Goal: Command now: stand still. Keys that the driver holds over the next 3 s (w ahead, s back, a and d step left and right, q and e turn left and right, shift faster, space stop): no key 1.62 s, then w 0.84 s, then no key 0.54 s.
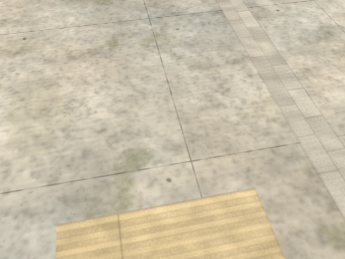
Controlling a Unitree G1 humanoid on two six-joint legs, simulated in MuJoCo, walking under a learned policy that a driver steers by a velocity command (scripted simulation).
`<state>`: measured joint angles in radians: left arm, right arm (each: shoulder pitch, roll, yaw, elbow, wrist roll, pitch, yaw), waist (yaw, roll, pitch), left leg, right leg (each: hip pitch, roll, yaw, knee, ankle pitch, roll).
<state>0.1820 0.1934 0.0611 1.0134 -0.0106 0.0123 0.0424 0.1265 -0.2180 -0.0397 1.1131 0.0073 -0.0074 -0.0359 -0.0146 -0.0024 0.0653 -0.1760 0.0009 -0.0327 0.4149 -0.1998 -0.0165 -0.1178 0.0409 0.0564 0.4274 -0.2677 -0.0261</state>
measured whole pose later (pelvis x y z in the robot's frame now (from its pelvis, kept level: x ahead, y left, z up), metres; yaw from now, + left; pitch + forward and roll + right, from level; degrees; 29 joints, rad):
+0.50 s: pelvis +0.00 -0.01 +0.00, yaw +0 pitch -2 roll +0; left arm 0.22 0.18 0.04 1.05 -0.01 0.01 0.04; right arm 0.20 -0.21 -0.03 1.14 0.00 -0.01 -0.04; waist -0.02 0.00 0.05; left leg -0.18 0.02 -0.04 0.39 -0.18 -0.03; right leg -0.12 0.05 0.05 0.41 -0.25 -0.04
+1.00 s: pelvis +0.00 -0.02 +0.00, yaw +0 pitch -1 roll +0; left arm 0.26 0.17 0.04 1.04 -0.01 0.00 0.04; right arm 0.25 -0.20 -0.03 1.14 0.01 -0.01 -0.05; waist -0.01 0.01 0.05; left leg -0.18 0.03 -0.04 0.38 -0.19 -0.05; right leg -0.12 0.07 0.04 0.39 -0.25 -0.06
